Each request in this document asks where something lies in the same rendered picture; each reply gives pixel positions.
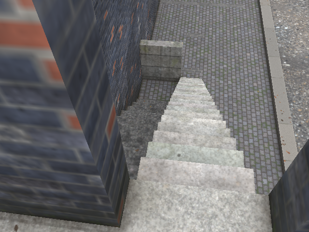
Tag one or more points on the stairs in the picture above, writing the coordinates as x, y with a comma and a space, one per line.
192, 146

